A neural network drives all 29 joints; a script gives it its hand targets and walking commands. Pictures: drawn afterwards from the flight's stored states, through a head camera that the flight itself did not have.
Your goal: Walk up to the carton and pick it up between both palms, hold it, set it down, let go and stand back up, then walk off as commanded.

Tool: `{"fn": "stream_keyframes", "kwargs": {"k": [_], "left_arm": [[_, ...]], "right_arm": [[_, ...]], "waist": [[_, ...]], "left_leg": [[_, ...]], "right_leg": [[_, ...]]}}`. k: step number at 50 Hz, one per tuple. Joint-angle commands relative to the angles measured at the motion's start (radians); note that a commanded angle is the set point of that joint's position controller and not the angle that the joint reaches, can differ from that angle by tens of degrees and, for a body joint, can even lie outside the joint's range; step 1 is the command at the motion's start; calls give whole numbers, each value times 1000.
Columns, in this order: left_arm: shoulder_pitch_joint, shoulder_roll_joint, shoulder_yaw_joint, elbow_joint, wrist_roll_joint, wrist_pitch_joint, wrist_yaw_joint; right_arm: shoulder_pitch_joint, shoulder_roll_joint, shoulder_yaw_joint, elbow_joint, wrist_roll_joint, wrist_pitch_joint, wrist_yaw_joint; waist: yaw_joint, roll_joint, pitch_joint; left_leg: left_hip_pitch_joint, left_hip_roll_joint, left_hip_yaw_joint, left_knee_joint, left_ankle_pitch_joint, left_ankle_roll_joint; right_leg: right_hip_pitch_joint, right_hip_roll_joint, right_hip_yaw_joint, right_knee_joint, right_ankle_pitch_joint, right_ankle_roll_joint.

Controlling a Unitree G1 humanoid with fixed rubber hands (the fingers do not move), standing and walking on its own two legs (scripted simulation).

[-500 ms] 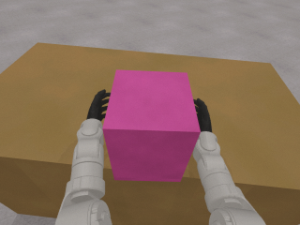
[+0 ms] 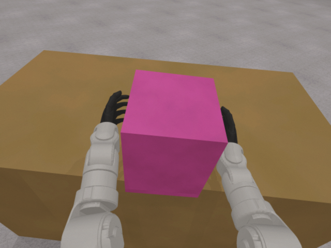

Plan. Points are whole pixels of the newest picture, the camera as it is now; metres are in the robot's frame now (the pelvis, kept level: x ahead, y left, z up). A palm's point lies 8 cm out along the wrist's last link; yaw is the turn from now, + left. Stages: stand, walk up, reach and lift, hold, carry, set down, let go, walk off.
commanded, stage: reach and lift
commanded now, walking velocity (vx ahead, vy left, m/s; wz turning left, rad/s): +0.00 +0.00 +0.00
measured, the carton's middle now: (168, 136) +0.40 +0.02 +0.08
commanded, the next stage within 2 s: none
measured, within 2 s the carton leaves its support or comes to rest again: neither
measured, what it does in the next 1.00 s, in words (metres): stands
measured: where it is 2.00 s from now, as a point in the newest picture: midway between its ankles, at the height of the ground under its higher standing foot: outside the picture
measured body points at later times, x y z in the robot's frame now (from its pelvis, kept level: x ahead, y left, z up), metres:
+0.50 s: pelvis +0.00 +0.00 +0.00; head -0.03 +0.03 +0.45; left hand +0.41 +0.16 +0.18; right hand +0.39 -0.13 +0.15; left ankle +0.03 +0.11 -0.75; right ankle +0.00 -0.11 -0.75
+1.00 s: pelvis -0.01 -0.01 +0.00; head -0.06 +0.01 +0.44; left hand +0.40 +0.15 +0.22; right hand +0.39 -0.15 +0.20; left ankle +0.03 +0.11 -0.75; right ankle +0.00 -0.11 -0.75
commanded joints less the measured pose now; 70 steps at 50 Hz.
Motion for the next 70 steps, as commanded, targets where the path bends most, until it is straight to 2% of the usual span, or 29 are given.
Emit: {"fn": "stream_keyframes", "kwargs": {"k": [1,2,6,10,17,22,25,28,36,41,45,50,57,61,70], "left_arm": [[-604,-553,-373,-101,-65,-24,-111],[-601,-554,-363,-89,-63,-10,-110],[-632,-565,-363,-104,-72,33,-108],[-632,-559,-349,-100,-63,75,-115],[-652,-581,-411,-191,-104,122,-117],[-640,-591,-460,-251,-134,163,-113],[-651,-594,-479,-294,-150,182,-112],[-637,-593,-480,-308,-153,207,-109],[-682,-591,-483,-326,-168,261,-104],[-707,-586,-478,-330,-174,290,-95],[-757,-582,-466,-308,-179,309,-96],[-824,-586,-479,-321,-206,315,-81],[-862,-567,-444,-270,-211,334,-76],[-883,-573,-437,-250,-221,342,-72],[-912,-585,-459,-294,-245,357,-57]], "right_arm": [[-852,454,354,-259,11,-36,118],[-867,453,356,-263,22,-24,118],[-903,449,358,-262,59,16,116],[-901,434,336,-234,73,56,112],[-926,432,382,-300,131,91,95],[-934,431,448,-373,194,133,80],[-946,433,487,-417,227,160,72],[-966,441,534,-474,263,188,64],[-1030,462,579,-527,324,263,47],[-1038,469,578,-499,353,314,43],[-1078,472,552,-476,362,347,40],[-1120,484,544,-463,390,381,35],[-1152,484,522,-416,410,429,32],[-1182,478,515,-402,431,449,31],[-1189,479,553,-421,507,501,21]], "waist": [[5,62,-474],[10,63,-467],[-2,76,-463],[-26,82,-412],[-79,111,-454],[-101,110,-464],[-105,100,-474],[-89,88,-481],[-81,76,-480],[-89,77,-460],[-99,77,-441],[-110,97,-487],[-109,79,-457],[-109,88,-465],[-112,105,-508]], "left_leg": [[138,-17,60,-21,186,-16],[132,-19,62,-25,167,-12],[149,-19,56,-28,147,-14],[159,-22,49,-36,116,-15],[242,-23,19,14,258,-32],[284,-24,-4,45,344,-43],[290,-26,-11,50,360,-41],[286,-31,-15,54,361,-36],[242,-39,-15,35,265,-27],[234,-41,-20,25,223,-25],[210,-43,-19,9,155,-20],[210,-45,-26,15,159,-26],[172,-46,-24,-3,106,-16],[171,-46,-27,1,115,-21],[199,-46,-43,31,211,-34]], "right_leg": [[125,13,-13,-3,86,30],[128,13,-9,-2,75,30],[121,18,-11,0,57,29],[112,21,-15,-8,26,29],[101,36,-25,5,121,34],[99,43,-28,13,191,44],[103,45,-27,19,219,51],[123,44,-18,25,255,55],[129,42,-4,29,258,65],[110,42,5,22,236,67],[89,39,11,11,171,64],[79,41,16,14,176,65],[67,42,27,2,109,64],[60,46,29,1,109,60],[69,60,35,12,187,61]]}}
